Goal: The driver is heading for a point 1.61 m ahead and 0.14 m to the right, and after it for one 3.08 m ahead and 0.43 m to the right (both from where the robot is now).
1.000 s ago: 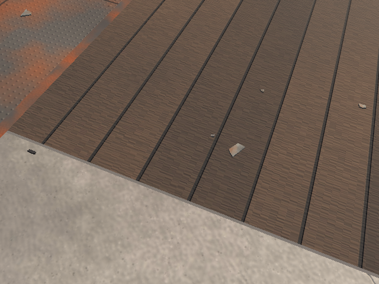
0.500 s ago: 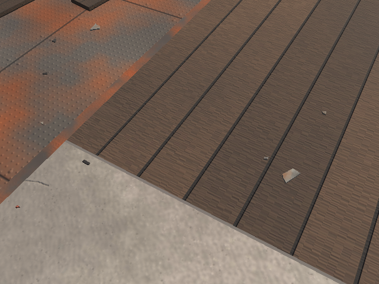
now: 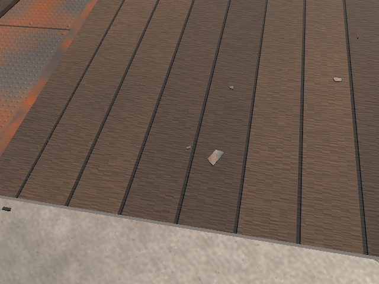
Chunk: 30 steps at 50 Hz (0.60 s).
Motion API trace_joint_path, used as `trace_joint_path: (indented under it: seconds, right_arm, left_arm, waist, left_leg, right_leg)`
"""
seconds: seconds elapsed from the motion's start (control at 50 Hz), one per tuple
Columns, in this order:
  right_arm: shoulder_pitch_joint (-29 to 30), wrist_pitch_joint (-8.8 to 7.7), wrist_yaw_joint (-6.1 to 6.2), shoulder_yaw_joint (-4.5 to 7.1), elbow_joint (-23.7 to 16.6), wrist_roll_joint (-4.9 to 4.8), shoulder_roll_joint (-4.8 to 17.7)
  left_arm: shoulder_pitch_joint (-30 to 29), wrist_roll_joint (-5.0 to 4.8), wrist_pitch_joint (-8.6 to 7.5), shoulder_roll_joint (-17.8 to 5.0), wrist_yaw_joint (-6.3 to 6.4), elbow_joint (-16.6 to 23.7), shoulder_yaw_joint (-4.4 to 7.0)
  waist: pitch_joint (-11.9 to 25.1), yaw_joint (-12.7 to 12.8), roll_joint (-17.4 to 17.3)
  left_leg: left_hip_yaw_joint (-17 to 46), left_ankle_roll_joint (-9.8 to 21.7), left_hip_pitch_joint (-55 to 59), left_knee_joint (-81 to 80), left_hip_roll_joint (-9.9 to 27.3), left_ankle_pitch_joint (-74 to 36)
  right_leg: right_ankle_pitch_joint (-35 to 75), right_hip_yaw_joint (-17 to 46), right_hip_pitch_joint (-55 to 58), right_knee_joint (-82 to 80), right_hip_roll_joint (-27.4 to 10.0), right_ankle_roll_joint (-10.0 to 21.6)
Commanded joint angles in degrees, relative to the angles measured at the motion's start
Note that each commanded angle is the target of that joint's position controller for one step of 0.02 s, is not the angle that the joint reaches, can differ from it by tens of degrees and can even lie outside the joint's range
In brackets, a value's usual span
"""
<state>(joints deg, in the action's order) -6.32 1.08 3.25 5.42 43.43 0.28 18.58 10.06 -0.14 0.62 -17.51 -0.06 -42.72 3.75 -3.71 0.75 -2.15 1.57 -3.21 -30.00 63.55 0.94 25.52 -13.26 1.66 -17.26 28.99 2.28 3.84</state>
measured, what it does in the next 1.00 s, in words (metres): steps on the spot: left foot, then right foot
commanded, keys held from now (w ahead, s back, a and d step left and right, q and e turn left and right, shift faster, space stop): e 0.22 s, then no key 0.78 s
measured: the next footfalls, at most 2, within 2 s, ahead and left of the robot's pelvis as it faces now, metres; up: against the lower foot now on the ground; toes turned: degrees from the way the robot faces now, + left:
left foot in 0.34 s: +0.11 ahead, +0.14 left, +0.00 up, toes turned -16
right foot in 0.66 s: +0.02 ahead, -0.11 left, +0.00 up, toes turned -10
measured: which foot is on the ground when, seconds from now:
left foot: up 0.00-0.32, down 0.34-1.00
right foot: down 0.00-0.36, up 0.38-0.64, down 0.66-1.00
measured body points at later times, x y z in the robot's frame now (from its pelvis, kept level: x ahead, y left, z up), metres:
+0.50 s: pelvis +0.04 +0.03 +0.00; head +0.07 +0.05 +0.45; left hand +0.25 +0.28 -0.10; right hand +0.11 -0.26 -0.09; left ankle +0.07 +0.15 -0.74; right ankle -0.03 -0.09 -0.68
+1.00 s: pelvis +0.03 +0.00 +0.00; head +0.04 -0.01 +0.45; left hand +0.21 +0.22 -0.12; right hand +0.07 -0.29 -0.13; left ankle +0.07 +0.15 -0.74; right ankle -0.02 -0.10 -0.74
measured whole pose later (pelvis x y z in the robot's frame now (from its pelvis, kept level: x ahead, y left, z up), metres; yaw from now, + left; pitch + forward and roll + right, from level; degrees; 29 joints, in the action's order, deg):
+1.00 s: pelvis +0.03 +0.00 +0.00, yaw -14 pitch -2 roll +1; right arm -10.0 -0.1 1.3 1.9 51.5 0.5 16.2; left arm 11.8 0.6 0.0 -13.7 0.8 -45.8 1.1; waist -2.2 -0.8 -0.3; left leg 3.0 -3.2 -10.8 27.9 1.7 15.4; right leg -18.3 3.2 -9.6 29.8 1.5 0.7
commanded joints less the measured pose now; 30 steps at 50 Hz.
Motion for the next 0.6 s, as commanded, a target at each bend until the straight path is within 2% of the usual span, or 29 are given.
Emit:
trace_joint_path:
  seconds: [0.02,0.12,0.18,0.22,0.28,0.32,0.34,0.36,0.38,0.4,0.42,0.44,0.46,0.5,0.54,0.56,0.58,0.6]
  right_arm:
    - [-0.16,-1.14,0.17,1.57,-3.67,-0.11,5.22]
    - [1.94,-1.64,-0.3,0.78,-4.55,-0.18,3.63]
    - [2.4,-2.18,-0.89,0.67,-4.85,-0.46,3.91]
    - [2.13,-2.7,-1.32,0.72,-4.98,-0.68,4.36]
    - [-0.06,-3.39,-2.21,0.63,-4.47,-0.91,4.67]
    - [-2.8,-3.87,-2.89,0.49,-3.66,-0.73,4.04]
    - [-3.27,-4.01,-2.95,0.65,-3.65,-0.1,5.23]
    - [-2.98,-3.85,-2.68,0.98,-4.69,1.06,8.68]
    - [-1.65,-3.4,-2.68,1.07,-4.16,2.31,10.38]
    - [-1.3,-3.6,-2.76,0.27,-4.78,1.84,7.04]
    - [-1.0,-3.7,-2.7,0.01,-4.8,1.2,6.44]
    - [-0.1,-3.66,-2.59,-0.09,-4.62,0.54,6.42]
    - [0.76,-3.69,-2.57,-0.47,-4.46,-0.22,5.58]
    - [0.89,-3.27,-2.53,-1.07,-3.66,-0.17,4.48]
    - [0.78,-2.57,-2.54,-1.1,-3.16,0.03,4.57]
    - [-0.29,-2.2,-2.54,-1.01,-2.8,0.09,5.07]
    - [-1.33,-1.88,-2.58,-0.94,-2.4,0.02,5.66]
    - [-1.31,-1.68,-2.65,-1.02,-2.14,-0.3,5.91]
  left_arm:
    - [-1.64,-0.12,-0.7,-9.51,1.33,4.64,2.15]
    - [-0.5,-0.56,0.05,-10.73,2.03,5.39,2.69]
    - [-0.85,-0.42,0.52,-11.23,1.8,6.1,2.94]
    - [-1.32,-0.44,0.86,-11.36,1.52,6.6,3.04]
    - [-2.36,-0.5,1.34,-10.33,1.37,7.16,2.53]
    - [-3.62,-1.05,1.8,-9.2,1.66,7.42,1.91]
    - [-2.26,-0.92,1.78,-7.92,1.84,7.24,1.45]
    - [0.51,0.38,1.44,-5.17,1.77,7.24,0.52]
    - [1.68,-0.13,0.97,-5.78,1.68,8.1,0.9]
    - [1.19,0.46,0.66,-9.88,1.86,7.37,1.96]
    - [0.43,-0.25,0.72,-11.74,1.89,6.7,2.92]
    - [0.7,-0.4,1.16,-10.45,2.08,5.68,2.94]
    - [0.69,-0.23,1.66,-9.26,2.18,5.41,2.68]
    - [0.61,-0.39,1.93,-5.73,1.88,5.07,1.55]
    - [-0.99,-0.31,1.62,-3.32,1.55,5.44,0.45]
    - [-2.08,-0.42,1.45,-2.8,1.44,5.56,0.15]
    - [-2.05,-0.69,1.38,-3.34,1.39,5.32,0.29]
    - [-0.82,-0.81,1.36,-3.79,1.33,4.61,0.52]
  waist:
    - [8.45,-0.86,8.59]
    - [7.77,0.44,9.07]
    - [6.95,0.9,10.01]
    - [7.18,0.97,10.4]
    - [8.96,0.59,10.89]
    - [9.27,-1.62,10.43]
    - [9.22,-1.52,8.58]
    - [10.66,0.63,-1.59]
    - [7.62,2.89,-12.18]
    - [7.97,0.71,-9.69]
    - [6.88,0.17,-6.84]
    - [6.47,0.64,-4.92]
    - [5.58,0.54,-4.99]
    - [5.57,0.64,-5.85]
    - [6.86,-0.36,-7.8]
    - [7.38,-1.49,-8.45]
    - [7.9,-2.01,-8.75]
    - [8.11,-1.35,-8.47]
  left_leg:
    - [3.06,-0.69,-4.73,0.1,0.22,-5.33]
    - [4.0,-2.43,-3.24,-13.32,-0.89,-7.13]
    - [4.28,-2.47,0.66,-18.87,-1.82,-6.31]
    - [4.37,-2.1,3.27,-21.9,-2.56,-5.34]
    - [3.31,-1.06,8.01,-27.71,-2.45,-5.86]
    - [1.98,0.58,15.17,-39.66,-2.25,-15.08]
    - [4.37,2.14,20.18,-43.8,0.97,-22.84]
    - [14.4,5.95,25.48,-45.22,11.16,-33.32]
    - [23.69,15.7,24.56,-44.59,18.59,-43.17]
    - [26.08,20.57,22.61,-45.35,21.33,-40.16]
    - [22.87,19.54,22.51,-45.06,18.68,-37.26]
    - [19.22,17.18,22.71,-44.42,15.73,-34.1]
    - [17.11,15.97,22.89,-43.93,14.45,-33.9]
    - [12.13,14.94,22.31,-43.42,11.18,-36.58]
    - [9.29,14.37,23.1,-42.27,9.43,-39.3]
    - [9.38,14.59,23.53,-41.84,9.53,-40.58]
    - [10.0,14.84,24.2,-41.27,9.89,-41.25]
    - [10.09,14.52,24.16,-40.5,9.75,-40.68]
  right_leg:
    - [18.13,16.7,10.35,-10.63,-13.54,9.26]
    - [12.74,19.34,11.52,-9.86,-12.31,9.31]
    - [10.8,22.07,8.89,-9.31,-11.84,9.64]
    - [13.33,24.19,8.4,-8.21,-11.68,9.69]
    - [20.95,25.46,9.82,-4.99,-11.71,8.95]
    - [20.94,24.85,8.49,-2.3,-9.55,6.42]
    - [14.57,23.61,5.75,-0.64,-7.48,3.72]
    - [0.79,17.21,0.98,8.03,-2.23,0.27]
    - [-20.01,9.76,-7.33,14.3,5.13,-2.91]
    - [-25.04,8.91,-8.55,24.77,2.52,-5.64]
    - [-22.73,8.92,-9.82,30.69,2.12,-6.61]
    - [-20.21,8.96,-10.53,32.71,1.75,-7.61]
    - [-17.99,9.48,-11.13,32.73,1.16,-8.54]
    - [-15.38,6.94,-7.96,27.09,0.47,-9.56]
    - [-14.33,2.68,-3.42,16.99,-1.42,-9.86]
    - [-13.53,1.45,-1.36,12.49,-1.66,-9.75]
    - [-11.35,0.64,0.42,8.35,-1.52,-9.58]
    - [-6.83,-0.11,2.94,2.45,-1.3,-9.04]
